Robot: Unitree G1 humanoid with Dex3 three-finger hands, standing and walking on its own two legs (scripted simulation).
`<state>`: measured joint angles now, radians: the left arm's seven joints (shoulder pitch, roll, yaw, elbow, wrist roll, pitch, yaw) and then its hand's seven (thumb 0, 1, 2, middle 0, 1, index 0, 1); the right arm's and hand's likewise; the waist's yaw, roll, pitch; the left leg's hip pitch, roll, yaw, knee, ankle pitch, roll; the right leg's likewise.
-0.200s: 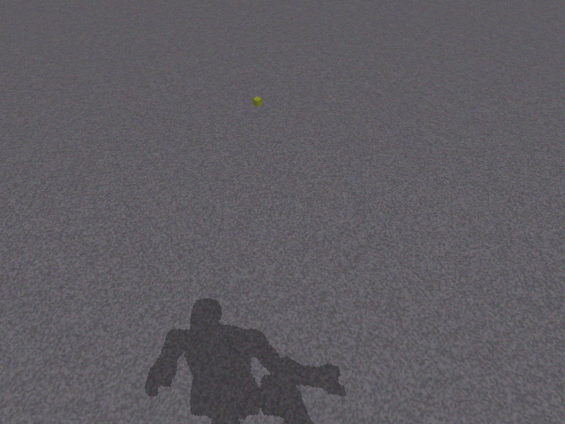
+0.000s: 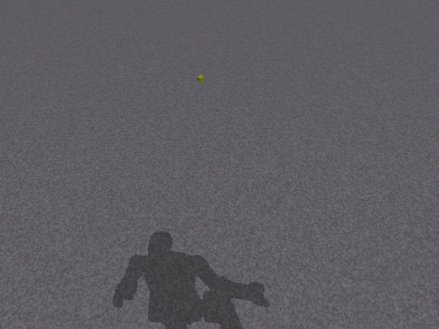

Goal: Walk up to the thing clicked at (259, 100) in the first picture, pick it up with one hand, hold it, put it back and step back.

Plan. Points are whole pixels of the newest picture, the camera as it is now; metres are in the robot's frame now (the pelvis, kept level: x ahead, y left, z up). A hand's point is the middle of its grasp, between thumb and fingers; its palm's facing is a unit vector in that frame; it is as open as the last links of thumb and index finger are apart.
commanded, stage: stand
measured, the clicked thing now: (200, 78) +2.05 +0.19 -0.76
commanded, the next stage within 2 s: walk up in 0.92 s
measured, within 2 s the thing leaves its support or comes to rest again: neither
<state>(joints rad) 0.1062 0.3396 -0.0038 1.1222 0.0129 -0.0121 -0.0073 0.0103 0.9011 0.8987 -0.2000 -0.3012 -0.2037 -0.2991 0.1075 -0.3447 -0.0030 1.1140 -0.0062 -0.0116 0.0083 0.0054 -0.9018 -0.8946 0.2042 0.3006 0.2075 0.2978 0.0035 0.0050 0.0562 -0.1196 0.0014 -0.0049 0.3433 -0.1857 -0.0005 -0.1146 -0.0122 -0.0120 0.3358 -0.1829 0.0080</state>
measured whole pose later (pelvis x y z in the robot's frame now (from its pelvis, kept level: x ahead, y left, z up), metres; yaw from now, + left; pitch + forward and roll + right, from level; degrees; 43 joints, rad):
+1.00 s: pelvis +0.00 +0.01 -0.01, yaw -3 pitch -1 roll +0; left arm 0.15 0.35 0.01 1.06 0.01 0.00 -0.01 0.01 0.90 0.90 -0.20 -0.30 -0.20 -0.30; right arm 0.08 -0.37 -0.04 1.05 0.00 0.00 0.02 0.01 -0.90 -0.89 0.21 0.30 0.21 0.30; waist 0.01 0.02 0.07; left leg -0.17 0.01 0.04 0.44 -0.24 0.01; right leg -0.18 0.00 0.04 0.42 -0.21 0.01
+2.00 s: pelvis -0.02 +0.02 -0.04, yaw -33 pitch -3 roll -2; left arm 0.24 0.41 0.06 0.82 0.03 -0.02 -0.01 0.01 0.90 0.90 -0.20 -0.30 -0.20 -0.30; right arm 0.27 -0.44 -0.06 0.79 -0.02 0.01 0.02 0.01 -0.90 -0.89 0.21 0.30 0.21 0.30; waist -0.04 0.05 0.13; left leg -0.35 0.14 0.04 0.82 -0.41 -0.01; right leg -0.29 0.06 -0.01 0.69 -0.35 -0.02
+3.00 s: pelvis +0.00 +0.03 +0.00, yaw -40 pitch -3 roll +0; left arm 0.07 0.34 -0.01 1.11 0.01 -0.02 -0.01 0.01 0.90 0.90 -0.20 -0.30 -0.20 -0.30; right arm 0.09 -0.37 -0.01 1.12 0.00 -0.01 0.02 0.01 -0.90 -0.89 0.20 0.30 0.21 0.30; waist -0.02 0.01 0.07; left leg -0.13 0.05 0.07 0.37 -0.19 -0.02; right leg -0.15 0.01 0.09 0.39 -0.19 0.02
